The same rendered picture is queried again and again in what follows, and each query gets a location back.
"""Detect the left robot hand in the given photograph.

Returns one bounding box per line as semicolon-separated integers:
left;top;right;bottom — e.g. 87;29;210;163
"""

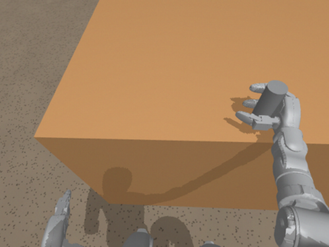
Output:
41;189;84;247

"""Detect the can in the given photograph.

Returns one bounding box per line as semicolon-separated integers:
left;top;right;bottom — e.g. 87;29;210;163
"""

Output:
252;80;288;120

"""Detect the right robot hand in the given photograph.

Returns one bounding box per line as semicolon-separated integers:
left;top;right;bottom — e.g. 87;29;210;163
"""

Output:
235;83;301;133

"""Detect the right robot arm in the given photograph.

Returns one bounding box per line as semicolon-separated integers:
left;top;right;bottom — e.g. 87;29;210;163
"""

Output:
271;127;329;247

